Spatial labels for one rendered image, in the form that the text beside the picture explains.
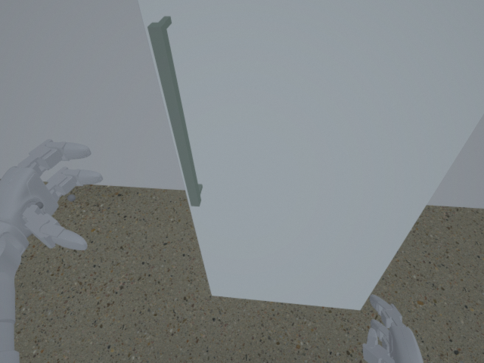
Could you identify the robot left forearm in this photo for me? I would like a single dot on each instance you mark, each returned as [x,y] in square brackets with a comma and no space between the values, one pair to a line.
[13,243]

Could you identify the robot left hand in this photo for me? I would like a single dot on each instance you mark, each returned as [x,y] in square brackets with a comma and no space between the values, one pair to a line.
[21,188]

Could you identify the fridge door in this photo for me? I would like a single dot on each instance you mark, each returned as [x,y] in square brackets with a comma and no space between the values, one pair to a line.
[319,130]

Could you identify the handle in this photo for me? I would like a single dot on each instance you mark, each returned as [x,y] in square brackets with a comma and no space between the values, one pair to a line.
[163,56]

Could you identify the robot right hand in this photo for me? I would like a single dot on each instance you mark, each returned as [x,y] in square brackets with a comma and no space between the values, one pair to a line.
[398,342]

